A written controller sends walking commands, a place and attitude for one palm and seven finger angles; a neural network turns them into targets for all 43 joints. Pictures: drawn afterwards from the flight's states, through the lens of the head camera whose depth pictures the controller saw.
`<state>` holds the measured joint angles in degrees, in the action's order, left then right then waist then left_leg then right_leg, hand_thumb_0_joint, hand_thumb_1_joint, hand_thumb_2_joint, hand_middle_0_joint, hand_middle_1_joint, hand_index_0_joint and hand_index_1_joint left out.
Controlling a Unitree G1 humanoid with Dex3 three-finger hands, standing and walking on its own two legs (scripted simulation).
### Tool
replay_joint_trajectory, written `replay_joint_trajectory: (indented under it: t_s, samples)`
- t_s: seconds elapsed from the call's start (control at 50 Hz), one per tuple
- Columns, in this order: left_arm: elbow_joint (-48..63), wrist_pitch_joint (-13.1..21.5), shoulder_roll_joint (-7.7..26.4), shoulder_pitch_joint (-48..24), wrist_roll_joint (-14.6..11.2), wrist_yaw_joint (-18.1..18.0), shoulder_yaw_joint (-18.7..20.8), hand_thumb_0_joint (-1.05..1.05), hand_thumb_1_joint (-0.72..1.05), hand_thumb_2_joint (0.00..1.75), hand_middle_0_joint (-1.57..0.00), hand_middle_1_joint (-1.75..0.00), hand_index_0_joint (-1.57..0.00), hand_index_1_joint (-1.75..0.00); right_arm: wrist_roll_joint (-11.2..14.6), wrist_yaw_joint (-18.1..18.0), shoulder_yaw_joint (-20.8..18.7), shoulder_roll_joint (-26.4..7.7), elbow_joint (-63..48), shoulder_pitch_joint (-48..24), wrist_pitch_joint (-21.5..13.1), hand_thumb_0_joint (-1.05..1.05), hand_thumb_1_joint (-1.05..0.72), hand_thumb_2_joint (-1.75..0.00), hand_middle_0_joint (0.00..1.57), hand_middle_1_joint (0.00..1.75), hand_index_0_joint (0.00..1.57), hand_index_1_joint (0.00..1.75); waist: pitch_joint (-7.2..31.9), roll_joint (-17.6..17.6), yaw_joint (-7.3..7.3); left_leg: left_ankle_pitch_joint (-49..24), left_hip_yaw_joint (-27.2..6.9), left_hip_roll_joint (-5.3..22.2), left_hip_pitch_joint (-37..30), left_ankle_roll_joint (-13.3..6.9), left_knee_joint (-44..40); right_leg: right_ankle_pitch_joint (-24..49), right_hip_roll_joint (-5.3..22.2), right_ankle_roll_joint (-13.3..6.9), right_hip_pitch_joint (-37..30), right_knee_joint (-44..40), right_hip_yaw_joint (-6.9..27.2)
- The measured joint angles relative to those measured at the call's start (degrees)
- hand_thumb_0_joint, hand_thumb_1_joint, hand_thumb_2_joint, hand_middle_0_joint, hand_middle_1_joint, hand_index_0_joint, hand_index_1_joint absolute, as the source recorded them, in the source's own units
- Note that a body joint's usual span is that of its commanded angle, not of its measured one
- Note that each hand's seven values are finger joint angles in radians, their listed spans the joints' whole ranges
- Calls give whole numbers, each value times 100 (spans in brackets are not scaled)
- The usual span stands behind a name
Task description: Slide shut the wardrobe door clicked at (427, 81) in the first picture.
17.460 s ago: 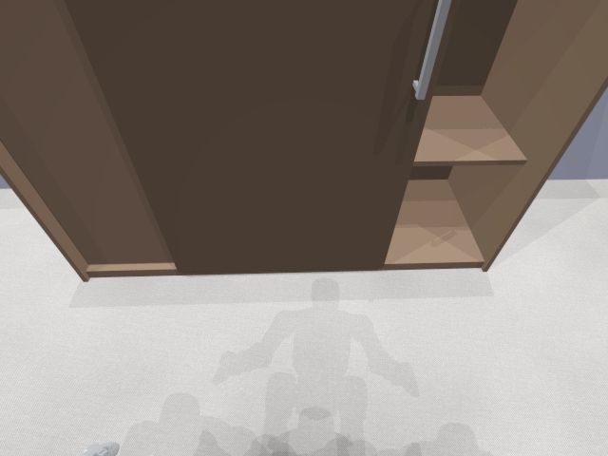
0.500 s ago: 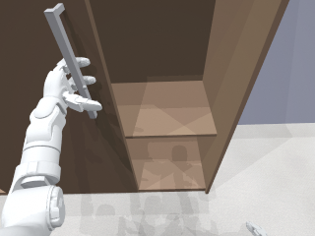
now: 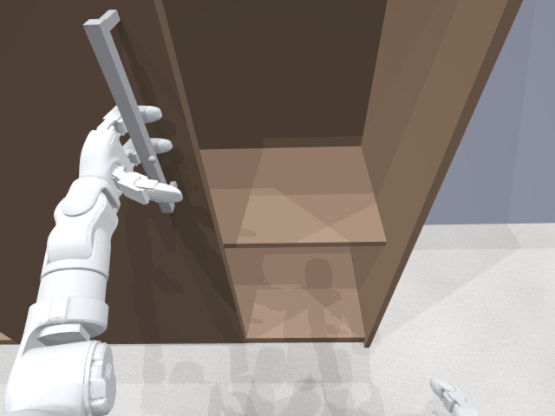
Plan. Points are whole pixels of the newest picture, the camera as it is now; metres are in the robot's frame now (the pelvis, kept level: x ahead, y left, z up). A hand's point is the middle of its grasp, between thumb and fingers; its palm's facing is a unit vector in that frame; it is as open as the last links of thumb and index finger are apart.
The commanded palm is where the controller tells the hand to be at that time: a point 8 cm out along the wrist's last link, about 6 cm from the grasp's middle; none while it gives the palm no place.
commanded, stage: slide the fingers in behind the handle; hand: left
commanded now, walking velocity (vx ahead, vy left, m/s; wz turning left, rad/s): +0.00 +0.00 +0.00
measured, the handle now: (144, 128) +0.47 +0.21 +0.20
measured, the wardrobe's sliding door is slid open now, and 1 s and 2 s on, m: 0.42 0.42 0.42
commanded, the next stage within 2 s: grip the handle and tug to test in 0.14 s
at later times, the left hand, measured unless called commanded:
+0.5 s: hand (151, 159) +0.41 +0.18 +0.19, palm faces +0.03 -1.00 -0.01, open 12.4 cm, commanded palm +0.39 +0.23 +0.19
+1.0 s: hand (152, 157) +0.41 +0.18 +0.19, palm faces +0.05 -1.00 -0.01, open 5.5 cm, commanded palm +0.38 +0.23 +0.19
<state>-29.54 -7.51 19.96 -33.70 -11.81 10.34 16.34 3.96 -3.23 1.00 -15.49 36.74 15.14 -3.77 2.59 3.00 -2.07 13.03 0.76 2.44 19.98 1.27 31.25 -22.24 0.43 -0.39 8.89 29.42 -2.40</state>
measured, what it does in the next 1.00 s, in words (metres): stands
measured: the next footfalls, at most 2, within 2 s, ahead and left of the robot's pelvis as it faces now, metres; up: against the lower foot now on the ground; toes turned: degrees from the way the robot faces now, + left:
none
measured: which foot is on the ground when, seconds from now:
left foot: down 0.00-1.00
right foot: down 0.00-1.00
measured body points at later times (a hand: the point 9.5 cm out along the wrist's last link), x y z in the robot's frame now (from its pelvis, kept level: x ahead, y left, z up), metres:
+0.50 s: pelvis -0.01 +0.01 +0.00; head -0.01 -0.01 +0.45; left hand +0.40 +0.24 +0.19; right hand +0.11 -0.25 -0.11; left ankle +0.03 +0.14 -0.73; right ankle -0.08 -0.11 -0.73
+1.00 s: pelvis -0.01 +0.00 +0.00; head +0.00 -0.01 +0.45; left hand +0.41 +0.24 +0.19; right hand +0.11 -0.25 -0.11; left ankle +0.03 +0.14 -0.73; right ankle -0.08 -0.11 -0.73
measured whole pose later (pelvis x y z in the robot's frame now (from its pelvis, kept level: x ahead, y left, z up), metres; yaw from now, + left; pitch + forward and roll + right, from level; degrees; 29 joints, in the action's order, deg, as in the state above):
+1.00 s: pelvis -0.01 +0.00 +0.00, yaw +0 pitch +2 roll +0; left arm -32.8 -6.7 19.8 -36.4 -11.3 8.4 15.7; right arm 3.8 -3.0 0.9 -15.4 37.9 16.4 -4.2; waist 2.4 3.0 -2.5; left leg 12.5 0.5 2.3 20.8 1.0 31.4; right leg -21.6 0.5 -0.1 9.6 29.4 -2.5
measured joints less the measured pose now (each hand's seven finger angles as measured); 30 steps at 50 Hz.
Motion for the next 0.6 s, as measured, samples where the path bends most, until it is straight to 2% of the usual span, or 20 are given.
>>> replay_joint_trajectory:
  t_s: [0.34, 0.46, 0.6]
  samples:
    - [37, -67, -56, -33, -3, -119, -73, -1, -47, 31, -30, -121, -27, -120, -11, 5, 50, 51, 3, -34, 46, 1, -91, -90, 20, 30, 20, 30, -5, 0, -4, -20, 1, -23, 9, -29, 15, 27, 22, 32, 2, 4, 1]
    - [-105, -41, -16, -143, 10, -110, -83, -1, -32, 37, -32, -123, -30, -122, -10, -12, 46, 37, 50, 33, 51, 1, -91, -90, 20, 30, 20, 30, -28, -2, -24, -37, -9, -16, 41, -32, 25, 47, 13, 34, 27, 4, -6]
    - [-263, 8, -15, -272, 50, -185, -92, -1, -4, 49, -35, -127, -33, -126, -15, -2, 10, 13, 109, 122, 10, 1, -91, -90, 20, 30, 20, 29, -41, 6, -42, -64, -22, -16, 92, -35, 24, 69, 9, 34, 76, 7, -15]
